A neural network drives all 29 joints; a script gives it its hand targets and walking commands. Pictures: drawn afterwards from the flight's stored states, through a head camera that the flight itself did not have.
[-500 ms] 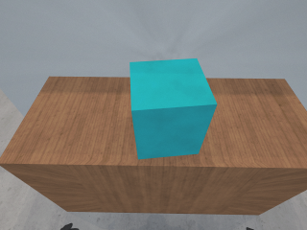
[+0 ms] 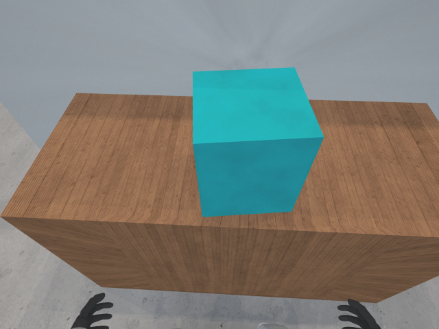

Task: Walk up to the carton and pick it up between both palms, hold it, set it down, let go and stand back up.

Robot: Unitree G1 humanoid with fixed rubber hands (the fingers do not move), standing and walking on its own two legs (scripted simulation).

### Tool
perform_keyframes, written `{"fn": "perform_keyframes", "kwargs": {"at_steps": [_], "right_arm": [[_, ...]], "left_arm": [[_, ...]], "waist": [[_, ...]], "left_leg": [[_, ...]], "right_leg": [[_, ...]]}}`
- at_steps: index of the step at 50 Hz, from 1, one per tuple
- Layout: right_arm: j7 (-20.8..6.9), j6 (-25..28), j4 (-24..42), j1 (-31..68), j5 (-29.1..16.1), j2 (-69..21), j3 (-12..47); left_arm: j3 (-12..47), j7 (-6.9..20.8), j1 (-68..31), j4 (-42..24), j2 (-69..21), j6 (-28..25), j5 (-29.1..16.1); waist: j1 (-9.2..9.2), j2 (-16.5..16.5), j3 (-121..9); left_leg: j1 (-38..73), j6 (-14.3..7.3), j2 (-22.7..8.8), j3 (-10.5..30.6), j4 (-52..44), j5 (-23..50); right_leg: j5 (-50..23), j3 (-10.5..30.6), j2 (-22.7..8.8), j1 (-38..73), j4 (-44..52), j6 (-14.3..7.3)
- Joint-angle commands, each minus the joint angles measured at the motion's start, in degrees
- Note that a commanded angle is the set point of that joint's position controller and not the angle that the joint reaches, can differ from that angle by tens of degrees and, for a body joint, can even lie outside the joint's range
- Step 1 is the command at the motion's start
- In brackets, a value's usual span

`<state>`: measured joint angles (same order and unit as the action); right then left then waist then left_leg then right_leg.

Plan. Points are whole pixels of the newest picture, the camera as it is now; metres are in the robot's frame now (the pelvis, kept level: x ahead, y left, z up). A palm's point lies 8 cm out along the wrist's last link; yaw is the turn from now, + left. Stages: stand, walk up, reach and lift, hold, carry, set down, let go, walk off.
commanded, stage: reach and lift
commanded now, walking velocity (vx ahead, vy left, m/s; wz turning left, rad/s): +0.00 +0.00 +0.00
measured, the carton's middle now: (245, 146) +0.47 -0.05 +0.04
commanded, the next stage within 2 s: none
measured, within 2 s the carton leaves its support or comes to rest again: neither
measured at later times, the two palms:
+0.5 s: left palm (94, 320) +0.15 +0.23 -0.05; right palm (364, 320) +0.15 -0.23 -0.05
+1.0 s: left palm (120, 288) +0.20 +0.18 -0.02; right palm (366, 288) +0.19 -0.24 -0.02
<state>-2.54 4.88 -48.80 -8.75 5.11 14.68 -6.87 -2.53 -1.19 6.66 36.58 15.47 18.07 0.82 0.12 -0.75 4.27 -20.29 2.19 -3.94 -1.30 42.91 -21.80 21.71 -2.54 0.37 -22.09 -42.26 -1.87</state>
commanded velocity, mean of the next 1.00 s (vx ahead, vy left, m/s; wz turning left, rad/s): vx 0.00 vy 0.00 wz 0.00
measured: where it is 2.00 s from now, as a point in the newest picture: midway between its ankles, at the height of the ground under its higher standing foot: outside the picture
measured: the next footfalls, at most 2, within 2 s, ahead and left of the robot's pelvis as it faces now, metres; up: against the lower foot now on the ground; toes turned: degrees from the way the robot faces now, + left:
none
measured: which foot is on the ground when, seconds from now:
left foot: down 0.00-1.00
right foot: down 0.00-1.00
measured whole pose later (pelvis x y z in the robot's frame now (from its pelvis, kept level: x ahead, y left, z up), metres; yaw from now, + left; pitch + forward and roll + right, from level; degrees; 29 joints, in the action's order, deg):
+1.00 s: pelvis +0.03 +0.01 +0.04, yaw -1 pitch -3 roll +0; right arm -6.5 19.5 -39.8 -12.1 -8.5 14.0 -2.4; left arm 5.0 -8.8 15.7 23.7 4.2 -6.5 0.4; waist 1.6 1.1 1.5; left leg -2.8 2.0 -3.2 -3.6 18.6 -13.0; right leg 10.9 -1.1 0.5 -5.9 -19.3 -0.9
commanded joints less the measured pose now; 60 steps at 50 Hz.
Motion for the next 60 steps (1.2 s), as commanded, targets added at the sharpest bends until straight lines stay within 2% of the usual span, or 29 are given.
{"fn": "perform_keyframes", "kwargs": {"at_steps": [1, 2, 5, 7, 9, 10, 13, 14, 17, 19, 21, 28, 31, 32, 35, 40, 44, 47, 50, 53, 54, 56, 58, 60], "right_arm": [[1.62, 5.43, 7.55, -0.66, -3.61, 7.61, 0.38], [1.73, 6.04, 6.63, -1.67, -5.11, 8.34, 1.47], [1.03, 7.25, 5.05, -1.56, -5.31, 8.38, 2.75], [0.77, 7.14, 5.52, 0.60, -5.24, 7.21, 3.40], [0.57, 7.04, 7.19, 2.47, -4.66, 5.76, 2.71], [0.52, 6.84, 7.98, 2.70, -4.22, 4.54, 2.71], [-0.28, 7.03, 11.89, 2.80, -4.21, 3.25, 1.71], [-0.71, 7.15, 12.44, 2.84, -4.34, 3.02, 1.55], [-1.59, 8.02, 14.68, 2.50, -3.97, 3.96, 0.05], [-2.28, 8.69, 14.21, 1.56, -4.31, 4.36, -0.81], [-2.75, 9.08, 13.80, 0.69, -4.74, 5.24, -0.99], [-3.69, 11.24, 15.96, 0.37, -5.91, 6.92, -1.32], [-4.14, 11.41, 16.88, 1.04, -7.00, 6.89, -0.94], [-4.29, 11.84, 17.49, 0.64, -7.60, 6.87, -1.04], [-4.78, 12.50, 16.61, 0.77, -9.18, 7.13, -0.37], [-4.71, 13.78, 13.98, 0.57, -11.75, 6.93, 1.00], [-4.28, 16.12, 15.80, 0.53, -14.01, 6.95, 1.86], [-3.72, 17.26, 15.59, 0.49, -14.18, 7.04, 2.03], [-3.19, 18.99, 16.88, 1.71, -14.66, 6.70, 2.05], [-3.19, 19.86, 16.04, 2.91, -15.14, 6.32, 2.20], [-3.17, 20.09, 16.67, 2.91, -15.15, 6.24, 2.36], [-2.97, 20.77, 17.57, 3.27, -15.76, 5.77, 2.94], [-3.01, 21.84, 17.72, 3.85, -16.68, 6.40, 2.88], [-2.94, 22.72, 16.59, 4.80, -17.16, 7.24, 2.73]], "left_arm": [[-4.91, 1.79, 0.97, -14.12, 7.47, 2.62, 1.69], [-5.80, 1.90, 3.37, -14.85, 6.97, 2.11, 2.34], [-5.16, 0.66, 5.18, -15.13, 4.58, -0.69, 2.24], [-4.85, 0.56, 3.91, -13.66, 4.35, -1.61, 2.21], [-4.00, 0.09, 0.74, -14.50, 3.71, -2.58, 2.13], [-3.72, -0.02, -0.11, -14.75, 3.53, -2.98, 1.88], [-2.18, -1.30, -1.69, -17.97, 1.96, -5.08, 1.18], [-1.48, -1.80, -1.84, -18.21, 1.60, -5.92, 1.03], [-0.67, -3.29, -1.00, -19.89, 0.95, -8.94, -0.14], [1.22, -4.14, 0.13, -20.32, -0.87, -10.68, -0.89], [1.91, -4.60, 1.84, -20.16, -1.43, -12.06, -1.03], [4.09, -5.52, 5.30, -18.65, -4.17, -16.14, -2.43], [4.87, -6.19, 4.75, -18.47, -5.10, -17.54, -2.36], [5.38, -6.52, 4.57, -19.83, -5.57, -18.39, -2.32], [6.49, -7.16, 4.17, -19.99, -7.17, -20.08, -2.09], [6.32, -7.99, 3.98, -20.81, -8.09, -22.34, -0.15], [6.88, -8.12, 4.61, -22.16, -8.94, -25.56, -0.45], [6.44, -7.89, 5.41, -21.23, -8.92, -27.23, 0.18], [7.56, -7.63, 4.31, -21.12, -9.45, -29.73, -0.89], [8.02, -8.13, 3.16, -20.52, -10.14, -31.63, -0.91], [8.15, -8.20, 3.43, -20.85, -10.34, -32.08, -1.10], [8.14, -8.20, 3.58, -20.72, -10.58, -33.28, -1.25], [8.88, -8.52, 3.28, -21.85, -11.09, -34.79, -1.42], [8.91, -8.69, 3.13, -21.38, -11.22, -35.73, -1.12]], "waist": [[-0.38, 7.86, -11.51], [0.09, 7.15, -13.66], [-0.57, 5.60, -10.55], [-0.24, 5.20, -6.56], [-0.08, 2.74, -4.36], [-0.20, 2.74, -2.98], [0.27, 1.27, -3.04], [0.60, 0.21, -2.98], [0.44, 0.36, -5.61], [0.02, -0.66, -6.22], [0.15, -0.30, -5.92], [1.08, 4.08, -4.83], [1.65, 4.29, -4.27], [1.87, 3.23, -5.66], [1.65, 2.93, -5.50], [1.94, 1.16, -5.72], [1.61, 2.13, -7.35], [1.68, 3.29, -6.48], [0.96, 4.67, -8.02], [1.73, 3.27, -7.12], [1.54, 4.20, -7.02], [1.61, 4.99, -6.94], [1.64, 3.27, -8.88], [1.22, 4.04, -9.71]], "left_leg": [[9.29, -1.44, 3.05, -2.94, -7.36, 17.71], [11.29, -0.99, 3.91, -2.75, -8.90, 20.69], [13.57, -1.12, 5.20, -1.84, -15.30, 20.41], [12.82, -1.10, 5.86, -2.15, -16.88, 18.81], [12.18, -1.16, 5.87, -3.00, -18.66, 14.64], [11.86, -1.55, 5.78, -3.29, -19.29, 13.05], [12.80, -1.92, 4.81, -3.44, -21.73, 10.93], [13.26, -1.89, 4.68, -3.34, -22.18, 11.61], [12.89, -2.13, 4.09, -3.29, -23.31, 9.99], [13.61, -1.53, 3.43, -2.74, -24.01, 11.15], [14.39, -1.30, 3.41, -2.48, -24.40, 12.00], [15.25, -0.97, 3.35, -2.10, -25.59, 14.94], [14.56, -1.09, 3.34, -2.13, -26.69, 13.09], [14.85, -0.89, 3.30, -2.03, -26.62, 13.37], [16.03, -0.75, 3.08, -1.90, -26.69, 14.12], [16.87, -0.24, 3.37, -1.78, -26.63, 16.32], [17.70, -0.19, 3.88, -1.59, -25.73, 19.29], [17.42, -0.25, 4.15, -1.71, -25.64, 20.14], [16.67, -0.41, 4.36, -1.59, -25.09, 20.19], [16.09, -0.06, 4.11, -1.52, -25.19, 18.81], [16.30, -0.18, 4.08, -1.41, -25.13, 18.47], [16.00, -0.34, 4.31, -1.33, -24.67, 19.87], [16.83, 0.41, 4.30, -1.01, -24.24, 22.38], [17.21, 0.51, 4.24, -0.87, -23.50, 23.21]], "right_leg": [[-34.49, 1.41, -1.88, 13.81, 10.21, 2.64], [-38.65, 1.53, -1.29, 17.39, 11.24, 3.08], [-35.89, 1.57, -0.39, 19.24, 14.95, 3.24], [-30.90, 2.10, -0.29, 18.19, 17.17, 3.16], [-21.48, 2.49, -0.39, 16.32, 19.27, 2.34], [-17.74, 2.86, -0.79, 15.53, 20.56, 2.08], [-11.17, 1.88, -0.23, 13.79, 22.57, 1.07], [-11.78, 1.73, -0.06, 13.52, 22.75, 0.78], [-11.25, 1.53, 0.34, 14.71, 22.70, 0.43], [-12.31, 0.98, 0.89, 14.63, 22.64, -0.10], [-12.61, 1.10, 1.18, 14.84, 23.21, -0.25], [-15.01, 1.19, 1.64, 14.74, 25.19, -0.34], [-13.07, 1.64, 1.56, 14.65, 25.77, -0.48], [-13.41, 1.72, 1.46, 14.72, 25.54, -0.57], [-13.69, 2.12, 1.42, 13.75, 26.11, -1.12], [-15.86, 2.70, 1.24, 15.34, 26.13, -1.41], [-20.67, 3.24, 1.31, 16.74, 25.69, -0.84], [-22.43, 3.51, 1.28, 17.56, 25.52, -0.44], [-24.55, 3.82, 1.21, 18.65, 24.76, 0.18], [-21.74, 3.71, 1.28, 17.90, 24.36, -0.32], [-21.29, 3.69, 1.35, 17.70, 24.51, -0.26], [-23.48, 3.96, 1.36, 18.38, 24.17, 0.19], [-26.48, 3.78, 1.72, 19.08, 23.32, 0.05], [-27.11, 3.73, 2.00, 19.10, 23.13, 0.01]]}}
